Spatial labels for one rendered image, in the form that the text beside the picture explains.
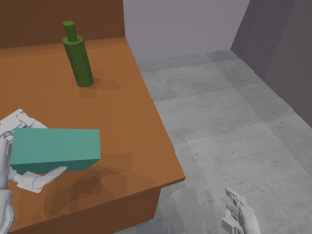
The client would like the table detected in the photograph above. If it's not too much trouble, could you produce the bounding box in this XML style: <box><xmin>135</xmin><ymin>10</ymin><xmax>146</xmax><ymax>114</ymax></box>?
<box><xmin>0</xmin><ymin>0</ymin><xmax>186</xmax><ymax>234</ymax></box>

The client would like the left robot hand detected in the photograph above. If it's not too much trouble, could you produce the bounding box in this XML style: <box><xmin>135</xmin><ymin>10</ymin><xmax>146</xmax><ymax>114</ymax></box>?
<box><xmin>0</xmin><ymin>109</ymin><xmax>67</xmax><ymax>194</ymax></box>

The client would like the left robot forearm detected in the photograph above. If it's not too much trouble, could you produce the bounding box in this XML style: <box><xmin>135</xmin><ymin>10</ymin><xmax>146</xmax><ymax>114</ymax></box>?
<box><xmin>0</xmin><ymin>189</ymin><xmax>16</xmax><ymax>234</ymax></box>

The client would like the right robot hand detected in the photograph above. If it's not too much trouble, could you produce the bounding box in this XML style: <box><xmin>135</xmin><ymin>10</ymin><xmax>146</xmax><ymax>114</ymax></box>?
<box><xmin>222</xmin><ymin>187</ymin><xmax>261</xmax><ymax>234</ymax></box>

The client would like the sponge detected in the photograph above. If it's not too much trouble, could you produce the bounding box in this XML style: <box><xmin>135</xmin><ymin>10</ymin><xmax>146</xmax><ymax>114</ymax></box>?
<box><xmin>10</xmin><ymin>127</ymin><xmax>101</xmax><ymax>175</ymax></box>

